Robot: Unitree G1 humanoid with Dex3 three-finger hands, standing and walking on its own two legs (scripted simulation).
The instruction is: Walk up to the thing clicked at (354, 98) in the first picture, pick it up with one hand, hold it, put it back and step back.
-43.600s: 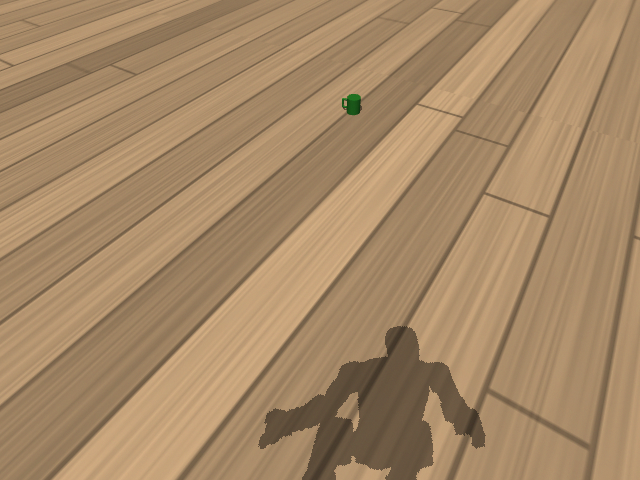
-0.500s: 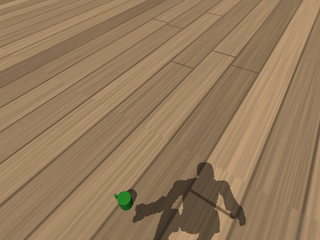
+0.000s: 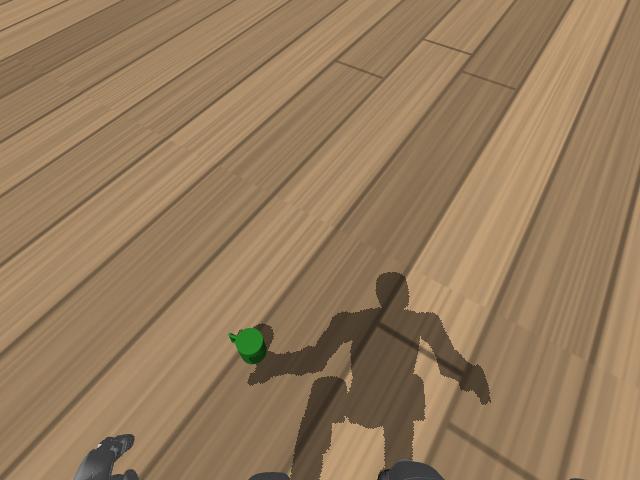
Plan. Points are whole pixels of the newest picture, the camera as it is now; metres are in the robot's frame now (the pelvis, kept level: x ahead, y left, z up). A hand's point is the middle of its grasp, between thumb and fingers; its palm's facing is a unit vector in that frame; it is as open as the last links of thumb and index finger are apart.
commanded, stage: step back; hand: left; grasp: from above
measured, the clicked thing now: (246, 344) +0.51 +0.24 -0.71
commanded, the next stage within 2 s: none
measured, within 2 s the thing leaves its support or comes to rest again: neither
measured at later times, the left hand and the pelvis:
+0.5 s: hand out of the picture +0.03 +0.26 -0.14, palm faces -0.10 -0.91 -0.40, open 7.3 cm; pelvis -0.09 +0.00 +0.00, yaw -5 degrees
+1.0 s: hand out of the picture -0.12 +0.30 -0.15, palm faces -0.02 -0.94 -0.34, open 7.3 cm; pelvis -0.23 +0.03 +0.01, yaw -2 degrees
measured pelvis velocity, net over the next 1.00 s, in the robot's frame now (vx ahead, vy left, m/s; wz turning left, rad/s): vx -0.23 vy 0.03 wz -0.04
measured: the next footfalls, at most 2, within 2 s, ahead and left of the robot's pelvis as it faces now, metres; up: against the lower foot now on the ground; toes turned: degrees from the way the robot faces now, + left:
right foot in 0.40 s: -0.04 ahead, -0.10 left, +0.00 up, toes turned -1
left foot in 0.82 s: -0.14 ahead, +0.14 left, +0.00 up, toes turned -4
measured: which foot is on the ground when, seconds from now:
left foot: down 0.00-0.44, up 0.46-0.80, down 0.82-1.00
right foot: down 0.00-0.02, up 0.04-0.38, down 0.40-0.84, up 0.86-1.00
